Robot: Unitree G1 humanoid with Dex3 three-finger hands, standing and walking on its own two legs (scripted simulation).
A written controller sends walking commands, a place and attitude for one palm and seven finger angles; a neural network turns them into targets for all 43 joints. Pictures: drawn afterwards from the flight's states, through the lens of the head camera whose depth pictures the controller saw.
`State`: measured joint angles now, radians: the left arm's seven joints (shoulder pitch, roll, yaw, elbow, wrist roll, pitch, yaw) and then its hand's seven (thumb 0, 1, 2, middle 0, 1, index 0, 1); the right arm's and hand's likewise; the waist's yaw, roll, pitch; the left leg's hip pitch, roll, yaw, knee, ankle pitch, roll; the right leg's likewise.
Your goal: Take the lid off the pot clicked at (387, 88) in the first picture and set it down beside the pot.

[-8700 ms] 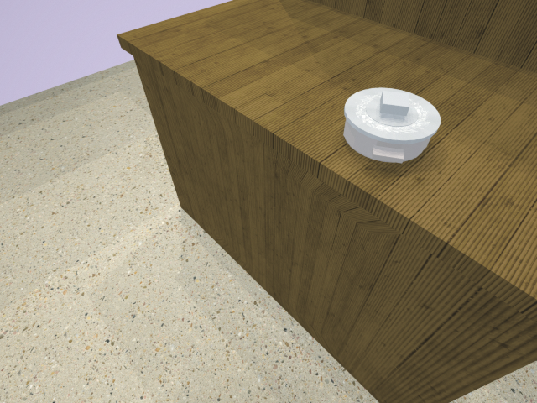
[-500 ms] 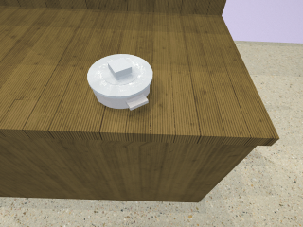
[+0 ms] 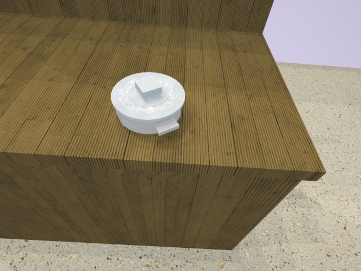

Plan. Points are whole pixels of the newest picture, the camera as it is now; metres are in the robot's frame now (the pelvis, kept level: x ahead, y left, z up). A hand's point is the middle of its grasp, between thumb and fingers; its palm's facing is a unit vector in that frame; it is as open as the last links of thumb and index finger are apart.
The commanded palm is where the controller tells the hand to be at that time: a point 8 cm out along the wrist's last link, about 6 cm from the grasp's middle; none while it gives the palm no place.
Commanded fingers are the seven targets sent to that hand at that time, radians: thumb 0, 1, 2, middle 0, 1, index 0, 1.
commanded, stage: come to a stop and stand still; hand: left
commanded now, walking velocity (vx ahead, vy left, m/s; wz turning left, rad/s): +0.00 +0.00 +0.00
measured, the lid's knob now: (148, 87) +0.48 +0.12 +0.15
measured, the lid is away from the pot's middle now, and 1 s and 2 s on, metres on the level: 0.00 0.00 0.00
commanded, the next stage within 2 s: look again from close up in 0.44 s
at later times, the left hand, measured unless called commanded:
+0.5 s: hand out of the picture -0.01 +0.19 -0.19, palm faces +0.03 -0.99 -0.13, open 7.4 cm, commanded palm none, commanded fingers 0.00 0.90 0.90 -0.20 -0.30 -0.20 -0.30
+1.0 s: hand out of the picture +0.02 +0.20 -0.18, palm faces +0.02 -0.98 -0.21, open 7.4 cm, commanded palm none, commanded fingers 0.00 0.90 0.90 -0.20 -0.30 -0.20 -0.30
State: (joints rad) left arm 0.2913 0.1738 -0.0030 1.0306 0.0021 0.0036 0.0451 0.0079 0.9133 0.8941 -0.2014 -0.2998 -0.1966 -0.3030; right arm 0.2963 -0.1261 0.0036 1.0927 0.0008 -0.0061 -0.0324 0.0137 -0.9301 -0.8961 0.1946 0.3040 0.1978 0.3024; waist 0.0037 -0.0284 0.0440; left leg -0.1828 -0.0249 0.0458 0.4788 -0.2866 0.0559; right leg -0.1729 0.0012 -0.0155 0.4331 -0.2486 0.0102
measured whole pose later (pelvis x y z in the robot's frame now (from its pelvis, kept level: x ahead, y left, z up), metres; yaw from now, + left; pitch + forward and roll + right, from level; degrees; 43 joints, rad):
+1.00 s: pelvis +0.01 +0.03 -0.01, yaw +0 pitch -1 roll +0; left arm 0.30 0.16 -0.01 1.06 0.01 0.00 0.05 0.00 0.91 0.89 -0.20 -0.30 -0.19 -0.30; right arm 0.26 -0.18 0.00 1.04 -0.01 -0.03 -0.03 0.01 -0.93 -0.90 0.19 0.30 0.20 0.30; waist 0.00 0.02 0.02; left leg -0.17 -0.08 0.07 0.49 -0.31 0.10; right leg -0.19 -0.04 0.02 0.51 -0.31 0.04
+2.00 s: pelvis +0.02 -0.02 +0.00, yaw -1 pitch +0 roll +0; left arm 0.29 0.14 -0.01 1.09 0.00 -0.01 0.05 0.01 0.92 0.89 -0.20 -0.30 -0.20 -0.30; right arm 0.28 -0.12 0.01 1.13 0.00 -0.02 -0.04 0.01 -0.92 -0.90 0.19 0.30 0.20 0.30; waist 0.00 -0.01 0.07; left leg -0.14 -0.01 0.05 0.44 -0.30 0.03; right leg -0.16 0.02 0.00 0.44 -0.28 -0.02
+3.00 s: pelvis -0.02 -0.02 +0.00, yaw +2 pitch -5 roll -1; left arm 0.70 0.32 0.23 -0.45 -0.04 -0.11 0.08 0.02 0.89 0.89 -1.26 -1.46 -1.26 -1.46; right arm 0.24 -0.18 0.03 0.63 0.01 -0.18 -0.05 0.01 -0.90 -0.90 0.20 0.30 0.20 0.30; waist 0.06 0.07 0.01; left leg -0.13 -0.01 0.01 0.47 -0.26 0.03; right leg -0.11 0.03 -0.05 0.42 -0.23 -0.02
